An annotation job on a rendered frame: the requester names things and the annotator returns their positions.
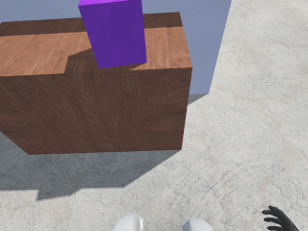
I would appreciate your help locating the left robot thigh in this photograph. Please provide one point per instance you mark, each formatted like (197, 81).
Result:
(131, 222)

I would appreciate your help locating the robot right hand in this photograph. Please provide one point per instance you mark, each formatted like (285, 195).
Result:
(281, 219)

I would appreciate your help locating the pedestal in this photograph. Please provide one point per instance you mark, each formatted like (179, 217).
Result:
(54, 99)

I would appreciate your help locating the robot thigh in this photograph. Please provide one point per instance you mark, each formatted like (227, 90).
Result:
(196, 224)
(131, 222)

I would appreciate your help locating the right robot thigh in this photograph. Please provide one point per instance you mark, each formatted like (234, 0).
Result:
(196, 224)

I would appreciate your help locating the carton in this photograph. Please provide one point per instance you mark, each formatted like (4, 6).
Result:
(116, 31)

